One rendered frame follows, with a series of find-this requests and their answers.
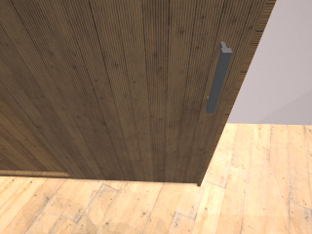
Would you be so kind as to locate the wardrobe door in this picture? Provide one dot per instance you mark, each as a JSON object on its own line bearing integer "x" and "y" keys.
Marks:
{"x": 20, "y": 148}
{"x": 117, "y": 89}

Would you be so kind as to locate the handle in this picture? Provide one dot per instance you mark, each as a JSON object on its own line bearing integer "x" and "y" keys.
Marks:
{"x": 223, "y": 61}

